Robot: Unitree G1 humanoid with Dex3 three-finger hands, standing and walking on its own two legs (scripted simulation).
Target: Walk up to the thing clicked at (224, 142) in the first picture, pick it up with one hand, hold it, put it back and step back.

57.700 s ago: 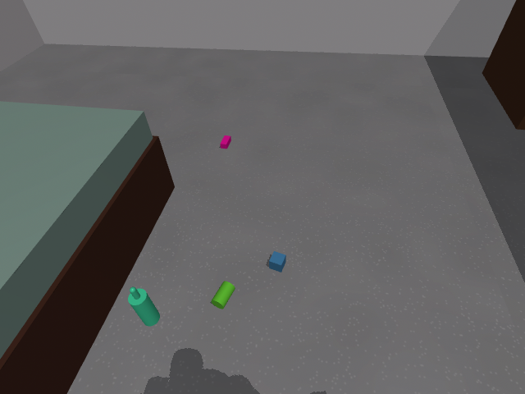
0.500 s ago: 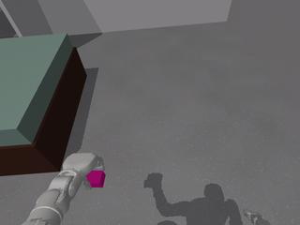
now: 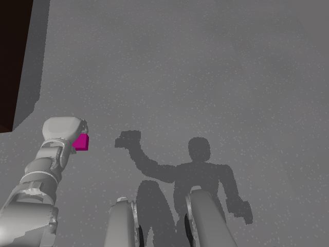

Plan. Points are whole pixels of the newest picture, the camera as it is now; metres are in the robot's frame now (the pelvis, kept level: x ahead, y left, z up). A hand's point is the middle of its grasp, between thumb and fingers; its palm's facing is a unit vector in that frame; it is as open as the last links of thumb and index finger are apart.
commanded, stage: crouch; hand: left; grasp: from above
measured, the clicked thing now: (70, 142) +0.45 +0.24 -0.15
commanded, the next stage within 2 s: lower in 1.24 s
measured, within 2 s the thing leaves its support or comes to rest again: neither
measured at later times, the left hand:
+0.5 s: hand (84, 150) +0.47 +0.25 -0.29, palm faces -0.43 +0.03 -0.90, open 7.1 cm
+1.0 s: hand (87, 152) +0.49 +0.26 -0.37, palm faces -0.45 +0.02 -0.89, open 7.1 cm
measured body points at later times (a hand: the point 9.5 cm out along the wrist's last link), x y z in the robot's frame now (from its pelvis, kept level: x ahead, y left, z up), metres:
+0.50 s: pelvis -0.01 -0.01 -0.15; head +0.23 +0.04 +0.23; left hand +0.49 +0.25 -0.24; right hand +0.04 -0.29 -0.26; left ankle +0.07 +0.11 -0.54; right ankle +0.08 -0.15 -0.54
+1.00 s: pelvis -0.01 +0.00 -0.21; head +0.24 +0.05 +0.15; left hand +0.51 +0.26 -0.32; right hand -0.01 -0.28 -0.31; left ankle +0.07 +0.11 -0.54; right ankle +0.08 -0.15 -0.54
